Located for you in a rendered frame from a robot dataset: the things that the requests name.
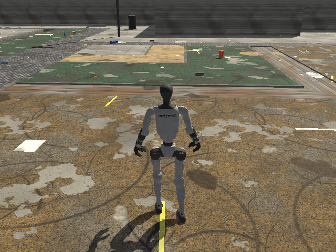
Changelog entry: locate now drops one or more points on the left robot foot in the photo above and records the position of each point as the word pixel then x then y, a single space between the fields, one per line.
pixel 158 209

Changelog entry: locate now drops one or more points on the right robot foot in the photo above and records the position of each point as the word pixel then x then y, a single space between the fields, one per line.
pixel 181 217

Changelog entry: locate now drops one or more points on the right robot hand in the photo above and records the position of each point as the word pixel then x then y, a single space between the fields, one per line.
pixel 193 144

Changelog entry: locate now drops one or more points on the left robot upper arm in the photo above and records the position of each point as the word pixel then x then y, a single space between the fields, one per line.
pixel 147 120

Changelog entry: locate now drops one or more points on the left robot forearm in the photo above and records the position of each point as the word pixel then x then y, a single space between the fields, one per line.
pixel 140 139

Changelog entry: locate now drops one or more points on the left robot hand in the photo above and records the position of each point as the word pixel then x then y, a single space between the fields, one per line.
pixel 140 149

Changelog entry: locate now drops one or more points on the right robot upper arm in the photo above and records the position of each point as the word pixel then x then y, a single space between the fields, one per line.
pixel 187 119

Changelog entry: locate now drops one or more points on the right robot forearm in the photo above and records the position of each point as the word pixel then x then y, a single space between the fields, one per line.
pixel 194 137

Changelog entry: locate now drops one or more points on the robot foot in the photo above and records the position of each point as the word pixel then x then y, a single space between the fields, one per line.
pixel 158 209
pixel 181 217

